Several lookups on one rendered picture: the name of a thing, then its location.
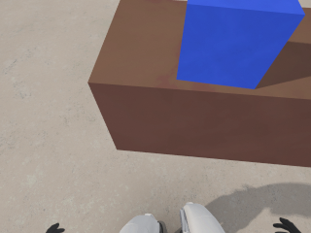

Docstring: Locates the robot left hand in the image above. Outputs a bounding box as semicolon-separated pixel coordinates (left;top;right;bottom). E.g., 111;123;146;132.
46;223;65;233

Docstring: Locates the right robot thigh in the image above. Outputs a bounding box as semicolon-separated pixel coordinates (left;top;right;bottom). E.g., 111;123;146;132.
179;203;225;233

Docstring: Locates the pedestal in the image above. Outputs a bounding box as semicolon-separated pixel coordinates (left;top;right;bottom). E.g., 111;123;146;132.
87;0;311;168

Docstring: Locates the carton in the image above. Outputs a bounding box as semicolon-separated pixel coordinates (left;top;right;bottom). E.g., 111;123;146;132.
176;0;305;89

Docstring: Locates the left robot thigh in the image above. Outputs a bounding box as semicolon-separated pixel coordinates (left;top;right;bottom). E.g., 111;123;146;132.
119;215;160;233

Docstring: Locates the robot right hand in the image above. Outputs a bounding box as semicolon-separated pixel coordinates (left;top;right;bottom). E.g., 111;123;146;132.
273;217;301;233

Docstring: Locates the robot thigh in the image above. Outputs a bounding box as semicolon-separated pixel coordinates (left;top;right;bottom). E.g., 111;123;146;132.
119;215;160;233
179;203;225;233

